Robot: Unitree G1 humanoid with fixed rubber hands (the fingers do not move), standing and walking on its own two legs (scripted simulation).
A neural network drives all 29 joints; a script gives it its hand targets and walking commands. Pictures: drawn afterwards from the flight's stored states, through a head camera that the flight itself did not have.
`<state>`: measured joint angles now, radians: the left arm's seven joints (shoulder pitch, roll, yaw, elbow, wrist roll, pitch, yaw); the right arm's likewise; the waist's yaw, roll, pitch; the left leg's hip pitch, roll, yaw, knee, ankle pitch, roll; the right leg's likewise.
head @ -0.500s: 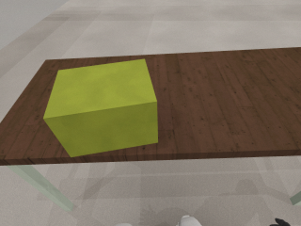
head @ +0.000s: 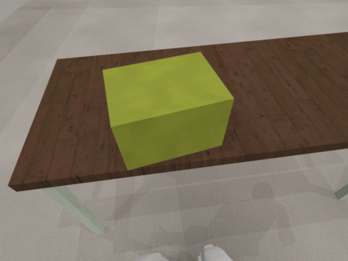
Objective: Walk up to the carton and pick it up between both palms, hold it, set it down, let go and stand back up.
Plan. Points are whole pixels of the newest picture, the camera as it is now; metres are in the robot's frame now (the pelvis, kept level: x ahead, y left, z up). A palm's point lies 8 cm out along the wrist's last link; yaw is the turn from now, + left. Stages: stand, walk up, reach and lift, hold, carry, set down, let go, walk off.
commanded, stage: walk up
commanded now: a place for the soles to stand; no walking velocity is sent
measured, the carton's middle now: (165, 109) +0.50 +0.01 +0.04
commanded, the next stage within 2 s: none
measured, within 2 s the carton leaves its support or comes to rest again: neither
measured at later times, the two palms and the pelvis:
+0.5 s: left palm out of the picture +0.10 +0.42 -0.14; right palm out of the picture -0.01 -0.22 -0.09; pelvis +0.01 +0.09 -0.02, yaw +1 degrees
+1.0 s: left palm out of the picture +0.14 +0.40 -0.12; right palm out of the picture +0.11 -0.25 -0.10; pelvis +0.07 +0.08 -0.01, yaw +2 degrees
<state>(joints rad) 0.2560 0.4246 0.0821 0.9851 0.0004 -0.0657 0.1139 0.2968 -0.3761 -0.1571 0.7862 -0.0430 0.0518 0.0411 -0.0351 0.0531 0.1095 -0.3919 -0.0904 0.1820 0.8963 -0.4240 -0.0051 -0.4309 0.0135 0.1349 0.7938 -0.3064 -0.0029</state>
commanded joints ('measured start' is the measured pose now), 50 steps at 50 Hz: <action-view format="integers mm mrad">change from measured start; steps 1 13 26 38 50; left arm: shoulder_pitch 95 -233 -146 -77 6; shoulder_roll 391 216 185 278 212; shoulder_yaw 112 4 24 53 33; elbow -80 -183 -165 -127 -71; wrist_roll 6 72 19 31 11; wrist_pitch -8 38 -6 24 -20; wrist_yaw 36 -84 -113 -116 -98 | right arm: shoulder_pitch -93 24 109 96 -91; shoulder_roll -304 -475 -333 -263 -238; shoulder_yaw -70 -49 -14 18 52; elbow -143 32 2 64 16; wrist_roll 2 41 16 31 42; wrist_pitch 6 -119 -148 -122 -137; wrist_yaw -3 -82 -88 -60 -75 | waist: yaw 112 -13 1 26 82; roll -410 120 197 -296 -50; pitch -81 179 -107 63 -208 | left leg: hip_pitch -451 -173 265 -93 20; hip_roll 146 499 370 115 212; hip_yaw -423 -1479 -581 -166 -291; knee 863 -996 -278 64 -27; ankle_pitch -250 -997 552 -204 575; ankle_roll -116 65 265 60 83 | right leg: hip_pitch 147 -539 -217 -127 226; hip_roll -647 31 -45 -197 -49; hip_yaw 927 165 -136 425 10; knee -599 874 57 -368 -138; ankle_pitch -609 -200 -209 -341 352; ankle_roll -419 -24 -21 -228 -73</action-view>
